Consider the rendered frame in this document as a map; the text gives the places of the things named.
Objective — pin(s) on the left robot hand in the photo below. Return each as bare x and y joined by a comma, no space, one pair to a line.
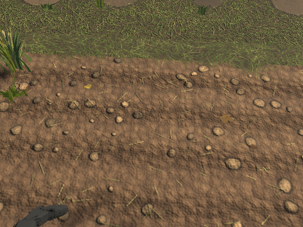
41,214

